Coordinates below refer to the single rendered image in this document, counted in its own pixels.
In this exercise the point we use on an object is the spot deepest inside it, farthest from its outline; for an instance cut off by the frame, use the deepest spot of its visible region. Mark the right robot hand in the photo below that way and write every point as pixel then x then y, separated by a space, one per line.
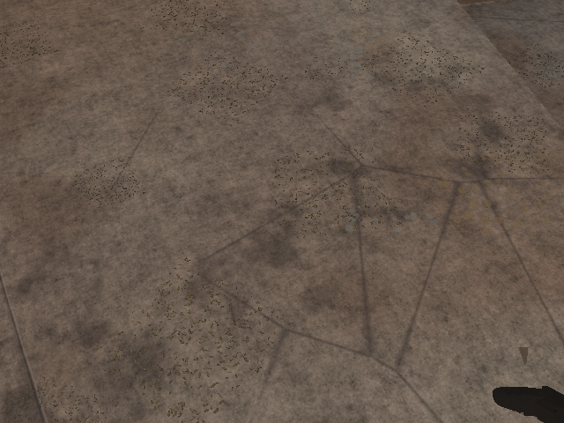
pixel 546 404

